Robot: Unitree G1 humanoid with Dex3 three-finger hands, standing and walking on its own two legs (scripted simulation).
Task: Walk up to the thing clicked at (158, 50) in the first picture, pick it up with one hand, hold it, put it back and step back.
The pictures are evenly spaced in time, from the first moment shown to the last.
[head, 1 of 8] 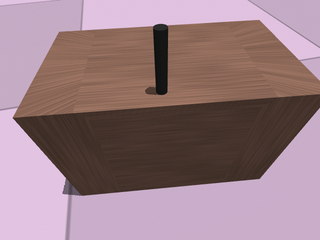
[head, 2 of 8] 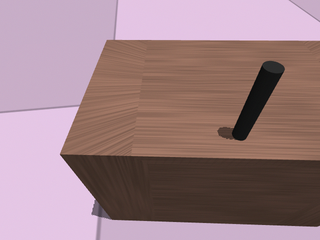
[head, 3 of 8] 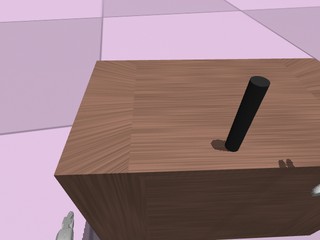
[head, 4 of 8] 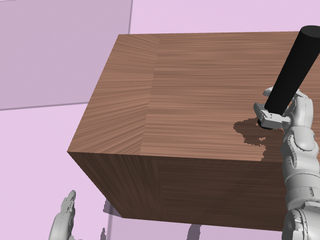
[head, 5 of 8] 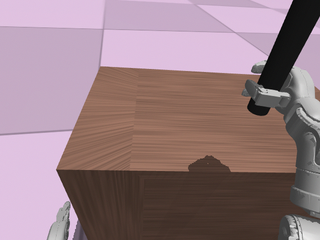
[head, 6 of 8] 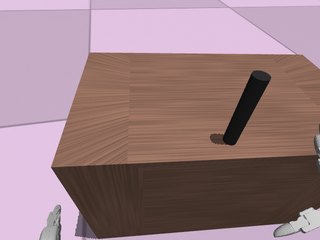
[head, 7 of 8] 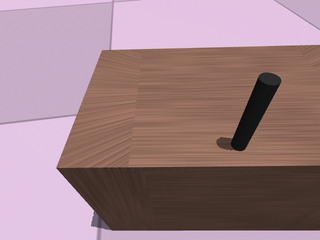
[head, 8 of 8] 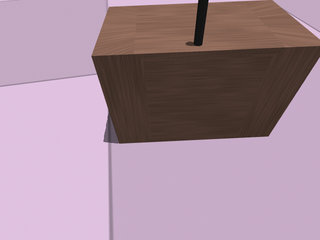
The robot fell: no
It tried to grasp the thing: yes
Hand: right
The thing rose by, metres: 0.25
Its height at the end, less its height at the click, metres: +0.00
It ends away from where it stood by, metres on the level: 0.01
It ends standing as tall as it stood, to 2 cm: yes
